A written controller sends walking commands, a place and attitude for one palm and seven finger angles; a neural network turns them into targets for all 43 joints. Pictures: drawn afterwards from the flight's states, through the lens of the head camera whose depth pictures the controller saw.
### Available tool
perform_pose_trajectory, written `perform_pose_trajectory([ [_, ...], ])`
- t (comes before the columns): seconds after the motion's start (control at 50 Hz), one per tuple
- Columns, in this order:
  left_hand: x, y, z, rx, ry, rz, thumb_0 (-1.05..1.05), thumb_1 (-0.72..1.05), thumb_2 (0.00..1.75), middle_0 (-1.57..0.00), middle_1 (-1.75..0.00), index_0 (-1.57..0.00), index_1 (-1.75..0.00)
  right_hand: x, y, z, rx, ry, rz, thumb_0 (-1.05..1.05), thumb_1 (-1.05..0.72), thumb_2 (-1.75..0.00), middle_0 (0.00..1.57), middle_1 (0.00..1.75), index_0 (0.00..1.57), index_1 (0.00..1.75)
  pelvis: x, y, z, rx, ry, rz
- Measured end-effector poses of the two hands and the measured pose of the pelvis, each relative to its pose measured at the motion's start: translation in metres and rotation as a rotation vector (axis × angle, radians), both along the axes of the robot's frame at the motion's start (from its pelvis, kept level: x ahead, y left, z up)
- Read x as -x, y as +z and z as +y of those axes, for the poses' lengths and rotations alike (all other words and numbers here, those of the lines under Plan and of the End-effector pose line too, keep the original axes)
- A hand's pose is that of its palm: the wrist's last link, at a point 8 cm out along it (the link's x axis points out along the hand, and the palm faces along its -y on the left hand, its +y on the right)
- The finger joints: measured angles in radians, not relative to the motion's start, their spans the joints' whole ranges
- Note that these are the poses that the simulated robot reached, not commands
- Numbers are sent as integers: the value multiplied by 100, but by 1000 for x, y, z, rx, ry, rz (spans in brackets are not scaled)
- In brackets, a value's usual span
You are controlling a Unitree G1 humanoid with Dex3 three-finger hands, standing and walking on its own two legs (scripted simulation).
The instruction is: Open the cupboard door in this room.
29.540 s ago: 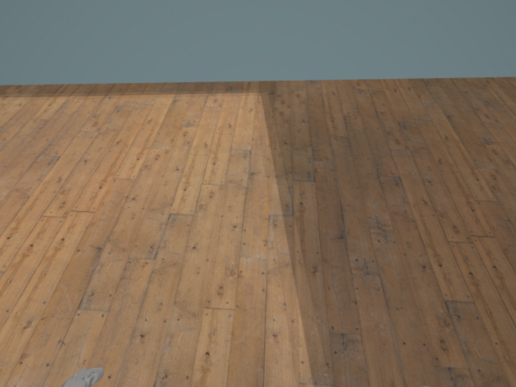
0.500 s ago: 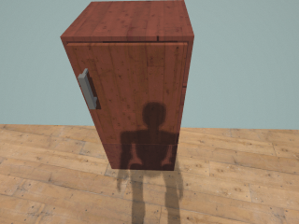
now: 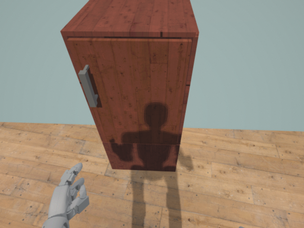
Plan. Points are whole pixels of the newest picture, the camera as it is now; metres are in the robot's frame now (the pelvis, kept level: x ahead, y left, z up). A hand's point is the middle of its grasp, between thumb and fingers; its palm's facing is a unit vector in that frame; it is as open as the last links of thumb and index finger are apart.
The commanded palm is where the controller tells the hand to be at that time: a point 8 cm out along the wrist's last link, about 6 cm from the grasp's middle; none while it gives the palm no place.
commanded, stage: raise the hand with hooked fingers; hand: left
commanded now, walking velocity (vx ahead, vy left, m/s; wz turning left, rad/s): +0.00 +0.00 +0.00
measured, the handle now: (90, 86) +0.60 +0.26 +0.04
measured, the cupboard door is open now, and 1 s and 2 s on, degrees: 0 0 0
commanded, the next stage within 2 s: move the hooked fingers beside the handle in 1.90 s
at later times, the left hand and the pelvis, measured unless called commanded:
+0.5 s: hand (81, 204) +0.19 +0.19 -0.01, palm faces -0.08 -0.99 -0.11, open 10.3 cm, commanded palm +0.16 +0.26 -0.01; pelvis -0.04 -0.03 -0.07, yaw +2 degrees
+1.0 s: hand (60, 183) +0.23 +0.24 +0.02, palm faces -0.01 -1.00 -0.07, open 13.1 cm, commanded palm +0.20 +0.30 +0.03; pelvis -0.03 +0.00 -0.04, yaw +0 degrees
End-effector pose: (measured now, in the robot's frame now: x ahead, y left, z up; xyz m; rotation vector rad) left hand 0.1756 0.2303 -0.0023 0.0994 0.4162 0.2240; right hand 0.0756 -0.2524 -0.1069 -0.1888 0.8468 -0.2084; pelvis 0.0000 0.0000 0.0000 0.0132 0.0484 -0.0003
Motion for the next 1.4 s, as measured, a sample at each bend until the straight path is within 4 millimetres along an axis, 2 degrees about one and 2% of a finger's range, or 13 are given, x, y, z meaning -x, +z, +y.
perform_pose_trajectory([
  [0.06, -32, 32, -13, 41, -107, -308, 2, 81, 85, -20, -38, -20, -37, -45, 23, -18, 45, 43, -184, 2, -91, -90, 20, 30, 20, 30, 7, -11, -9, -6, -9, 61],
  [0.1, -33, 32, -21, 82, -188, -438, 1, 77, 83, -21, -41, -21, -40, -72, 39, -28, 72, 78, -287, 2, -91, -90, 20, 30, 20, 30, 12, -21, -16, -9, -19, 91],
  [0.2, 11, -16, -19, 114, -286, -357, 0, 65, 79, -22, -48, -22, -47, -122, 62, -40, 130, 166, -447, 1, -91, -90, 20, 30, 20, 30, 21, -45, -28, -11, -18, 140],
  [0.3, 60, -47, 11, 95, -106, -237, 1, 52, 74, -23, -55, -23, -54, -143, 49, -28, 137, 243, -452, 1, -91, -90, 20, 30, 20, 30, 27, -61, -34, 13, 13, 173],
  [0.38, 61, -23, 26, 3, -69, -393, 1, 43, 70, -23, -61, -23, -60, -133, 13, -6, 87, 291, -366, 1, -91, -90, 20, 30, 20, 30, 33, -70, -35, 42, 36, 180],
  [0.46, 25, -1, 18, -20, -241, -499, 1, 33, 66, -24, -67, -23, -66, -102, -25, 15, 4, 278, -254, 1, -91, -90, 20, 30, 20, 30, 39, -75, -33, 58, 44, 180],
  [0.52, -6, -3, 15, 26, -361, -419, 1, 26, 63, -24, -71, -24, -71, -70, -40, 22, -47, 215, -178, 1, -91, -90, 20, 30, 21, 30, 43, -73, -30, 55, 32, 176],
  [0.6, -25, -5, 22, 100, -348, -292, 1, 17, 59, -25, -77, -25, -77, -29, -38, 18, -68, 110, -112, 2, -90, -90, 21, 30, 21, 30, 42, -61, -24, 38, 5, 174],
  [0.72, -14, 17, 47, 40, -194, -356, 0, 3, 53, -26, -86, -26, -86, -1, -21, -2, 2, 61, -72, 2, -90, -90, 21, 30, 21, 30, 36, -49, -13, 30, -7, 170],
  [0.88, -14, 8, 58, 37, -245, -355, 0, -16, 45, -27, -98, -27, -98, -25, -3, -12, 103, 109, -119, 2, -91, -90, 20, 30, 20, 30, 35, -48, -1, 45, 11, 153],
  [1.12, -45, 44, 91, 34, -204, -428, -1, -42, 34, -30, -115, -30, -114, -76, 22, 30, 49, 186, -242, 1, -91, -90, 20, 30, 20, 30, 22, -35, 7, 58, 17, 112],
  [1.24, -55, 42, 99, 56, -224, -358, -1, -47, 31, -30, -119, -30, -118, -78, 19, 39, 31, 203, -204, 1, -90, -90, 20, 30, 21, 30, 18, -31, 10, 62, 17, 112],
  [1.4, -74, 64, 112, 35, -213, -432, -1, -49, 30, -30, -120, -30, -119, -60, 12, 30, 47, 180, -122, 1, -90, -90, 21, 30, 21, 30, 15, -27, 10, 60, 15, 104],
])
